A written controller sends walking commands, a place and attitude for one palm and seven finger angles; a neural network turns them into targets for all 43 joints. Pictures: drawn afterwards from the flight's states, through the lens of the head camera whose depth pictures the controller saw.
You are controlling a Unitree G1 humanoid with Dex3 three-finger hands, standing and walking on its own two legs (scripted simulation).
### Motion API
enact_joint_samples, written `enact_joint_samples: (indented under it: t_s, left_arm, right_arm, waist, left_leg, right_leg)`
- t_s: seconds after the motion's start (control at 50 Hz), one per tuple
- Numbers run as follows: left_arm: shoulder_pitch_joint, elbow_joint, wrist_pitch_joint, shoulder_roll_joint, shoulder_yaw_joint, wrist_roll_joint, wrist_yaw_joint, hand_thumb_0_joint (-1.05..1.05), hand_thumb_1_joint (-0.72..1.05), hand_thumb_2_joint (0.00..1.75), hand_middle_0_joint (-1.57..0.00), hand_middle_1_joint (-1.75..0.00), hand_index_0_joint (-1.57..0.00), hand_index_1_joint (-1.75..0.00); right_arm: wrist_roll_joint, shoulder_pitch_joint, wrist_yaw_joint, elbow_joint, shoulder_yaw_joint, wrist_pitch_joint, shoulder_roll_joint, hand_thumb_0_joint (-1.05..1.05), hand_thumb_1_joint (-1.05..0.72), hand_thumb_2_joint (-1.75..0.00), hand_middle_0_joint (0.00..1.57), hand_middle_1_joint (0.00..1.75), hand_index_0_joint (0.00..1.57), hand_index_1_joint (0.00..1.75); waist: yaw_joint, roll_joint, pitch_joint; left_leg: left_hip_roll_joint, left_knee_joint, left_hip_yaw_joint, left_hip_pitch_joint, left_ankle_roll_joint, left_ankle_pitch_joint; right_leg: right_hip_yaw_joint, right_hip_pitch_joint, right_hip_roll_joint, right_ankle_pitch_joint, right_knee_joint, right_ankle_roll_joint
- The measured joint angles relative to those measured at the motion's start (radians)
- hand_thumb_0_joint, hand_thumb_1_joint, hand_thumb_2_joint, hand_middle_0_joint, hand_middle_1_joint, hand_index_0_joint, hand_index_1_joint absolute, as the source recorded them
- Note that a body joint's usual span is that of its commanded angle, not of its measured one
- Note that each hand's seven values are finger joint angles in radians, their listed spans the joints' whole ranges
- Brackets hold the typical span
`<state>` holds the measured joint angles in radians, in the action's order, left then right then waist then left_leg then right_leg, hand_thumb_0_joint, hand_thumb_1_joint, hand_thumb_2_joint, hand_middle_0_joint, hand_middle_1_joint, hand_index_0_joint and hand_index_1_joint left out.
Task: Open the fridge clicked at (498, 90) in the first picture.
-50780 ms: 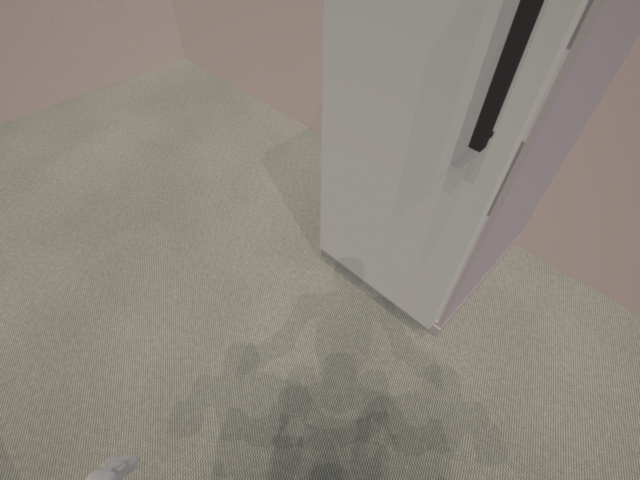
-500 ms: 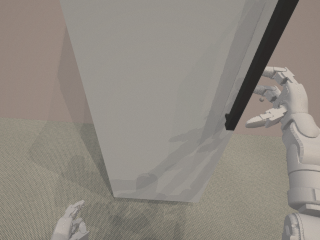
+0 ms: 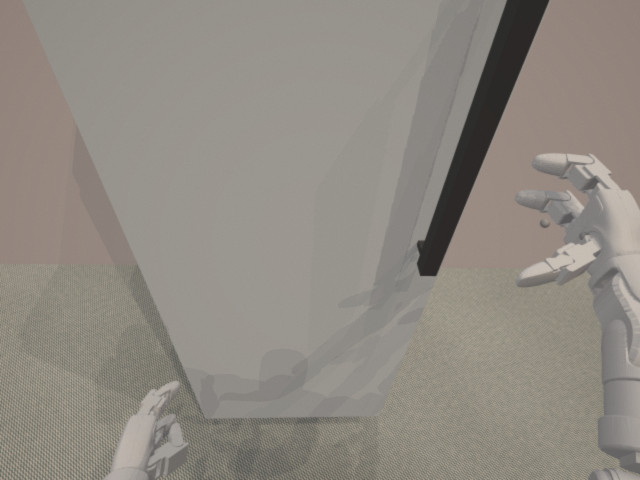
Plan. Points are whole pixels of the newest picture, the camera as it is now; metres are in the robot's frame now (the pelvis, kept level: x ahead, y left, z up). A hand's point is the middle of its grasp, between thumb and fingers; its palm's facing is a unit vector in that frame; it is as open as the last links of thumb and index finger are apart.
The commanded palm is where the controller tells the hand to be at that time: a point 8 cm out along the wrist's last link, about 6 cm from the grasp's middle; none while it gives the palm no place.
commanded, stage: slip the hand off the handle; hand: right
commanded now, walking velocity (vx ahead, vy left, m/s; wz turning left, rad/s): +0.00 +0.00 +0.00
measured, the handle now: (469, 131) +0.43 -0.14 +0.26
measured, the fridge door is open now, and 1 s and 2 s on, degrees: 0 0 0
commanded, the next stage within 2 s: draw the hand back to the body in 1.04 s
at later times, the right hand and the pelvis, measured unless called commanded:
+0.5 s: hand (595, 271) +0.29 -0.25 +0.20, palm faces +0.10 +0.99 -0.09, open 14.7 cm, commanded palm +0.25 -0.29 +0.21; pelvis +0.00 -0.01 +0.00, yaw +0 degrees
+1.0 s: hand (635, 318) +0.23 -0.26 +0.20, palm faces +0.15 +0.98 -0.11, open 14.7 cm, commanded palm +0.20 -0.29 +0.21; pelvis -0.02 +0.01 +0.00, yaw -1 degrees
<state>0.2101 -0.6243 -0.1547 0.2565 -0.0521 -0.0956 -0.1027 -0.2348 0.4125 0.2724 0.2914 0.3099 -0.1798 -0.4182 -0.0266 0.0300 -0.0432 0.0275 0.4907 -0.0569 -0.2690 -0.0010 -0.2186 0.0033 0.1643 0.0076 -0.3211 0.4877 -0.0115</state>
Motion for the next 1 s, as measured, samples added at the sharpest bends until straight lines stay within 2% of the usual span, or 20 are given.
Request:
enact_joint_samples:
  t_s: [0.1,0.18,0.3,0.4,0.52,0.74,0.88,1.0]
  left_arm:
    - [-0.014,0.011,0.008,-0.014,-0.011,0.007,-0.003,0.02,0.91,0.90,-0.20,-0.30,-0.21,-0.30]
    - [-0.006,0.019,0.019,-0.016,-0.014,0.006,0.001,0.01,0.90,0.90,-0.21,-0.30,-0.21,-0.30]
    - [0.010,0.034,0.044,-0.005,-0.008,0.004,0.015,0.02,0.90,0.90,-0.21,-0.30,-0.21,-0.30]
    - [0.011,0.034,0.049,-0.005,-0.004,0.008,0.014,0.02,0.91,0.90,-0.20,-0.30,-0.21,-0.30]
    - [-0.003,0.020,0.026,-0.013,-0.014,0.012,-0.002,0.02,0.91,0.90,-0.20,-0.30,-0.21,-0.30]
    - [-0.035,0.023,0.018,-0.015,-0.030,0.005,-0.008,0.02,0.90,0.90,-0.21,-0.30,-0.21,-0.30]
    - [-0.014,0.016,-0.003,-0.005,-0.023,0.007,-0.013,0.02,0.90,0.90,-0.21,-0.30,-0.21,-0.30]
    - [-0.010,-0.010,-0.029,0.011,-0.017,-0.005,-0.034,0.02,0.90,0.90,-0.20,-0.30,-0.21,-0.30]
  right_arm:
    - [0.008,0.002,0.005,-0.006,0.022,0.003,-0.017,-0.02,0.55,-0.20,0.25,1.15,0.25,1.15]
    - [-0.007,-0.011,0.032,-0.017,0.048,-0.006,-0.038,-0.02,0.55,-0.20,0.25,1.15,0.25,1.15]
    - [-0.043,-0.137,0.071,-0.139,0.071,-0.054,-0.027,-0.01,0.55,-0.20,0.25,1.15,0.25,1.15]
    - [-0.054,-0.251,0.054,-0.262,0.076,-0.068,0.006,-0.01,0.55,-0.20,0.25,1.15,0.25,1.15]
    - [-0.045,-0.291,0.022,-0.340,0.070,-0.050,0.018,-0.02,0.55,-0.20,0.25,1.15,0.25,1.15]
    - [-0.082,-0.350,0.062,-0.354,0.096,-0.114,-0.016,-0.01,0.55,-0.20,0.25,1.15,0.25,1.15]
    - [-0.104,-0.446,0.068,-0.431,0.131,-0.071,-0.015,-0.02,0.55,-0.20,0.25,1.15,0.25,1.15]
    - [-0.090,-0.371,0.065,-0.347,0.130,-0.063,-0.032,-0.02,0.55,-0.20,0.25,1.15,0.25,1.15]
  waist:
    - [0.002,-0.002,-0.005]
    - [0.005,0.002,-0.019]
    - [0.003,0.014,-0.028]
    - [-0.012,0.009,-0.019]
    - [-0.030,0.003,-0.013]
    - [-0.021,0.019,-0.021]
    - [-0.030,0.014,-0.018]
    - [-0.040,0.020,0.006]
  left_leg:
    - [0.001,-0.008,0.000,0.010,0.003,-0.002]
    - [0.001,-0.018,0.002,0.017,0.006,-0.001]
    - [0.003,-0.026,0.009,0.025,0.012,0.001]
    - [0.004,-0.023,0.010,0.033,0.013,0.002]
    - [0.004,-0.023,-0.001,0.053,0.009,0.005]
    - [0.000,-0.017,-0.007,0.057,0.000,0.014]
    - [-0.010,-0.015,-0.013,0.064,-0.010,0.014]
    - [-0.013,-0.005,-0.030,0.067,-0.018,0.013]
  right_leg:
    - [0.000,-0.009,0.001,-0.003,-0.006,-0.003]
    - [0.002,-0.016,0.002,-0.005,-0.013,-0.005]
    - [0.008,-0.025,0.004,-0.005,-0.021,-0.010]
    - [0.009,-0.034,0.006,-0.004,-0.019,-0.011]
    - [-0.001,-0.047,0.005,0.000,-0.013,-0.007]
    - [-0.007,-0.051,0.000,0.012,-0.009,0.001]
    - [-0.012,-0.054,-0.011,0.012,-0.002,0.012]
    - [-0.030,-0.047,-0.016,0.010,0.021,0.019]
